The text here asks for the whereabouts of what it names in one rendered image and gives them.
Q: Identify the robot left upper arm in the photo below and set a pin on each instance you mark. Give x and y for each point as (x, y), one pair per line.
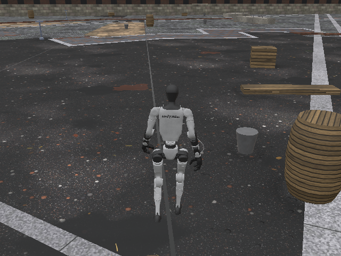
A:
(152, 119)

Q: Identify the robot right forearm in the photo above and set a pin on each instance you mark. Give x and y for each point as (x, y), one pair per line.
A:
(195, 145)

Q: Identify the robot right upper arm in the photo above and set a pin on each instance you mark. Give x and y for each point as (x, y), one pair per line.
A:
(190, 122)

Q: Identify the robot head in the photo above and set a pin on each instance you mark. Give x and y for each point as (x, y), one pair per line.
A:
(171, 93)

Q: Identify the robot left forearm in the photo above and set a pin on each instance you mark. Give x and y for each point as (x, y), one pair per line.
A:
(146, 138)

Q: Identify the robot left hand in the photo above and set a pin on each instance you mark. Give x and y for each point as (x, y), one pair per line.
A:
(149, 146)

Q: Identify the robot left shin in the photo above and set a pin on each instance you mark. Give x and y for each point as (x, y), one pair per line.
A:
(157, 197)

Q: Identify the robot right hand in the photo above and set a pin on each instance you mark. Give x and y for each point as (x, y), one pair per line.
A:
(198, 164)

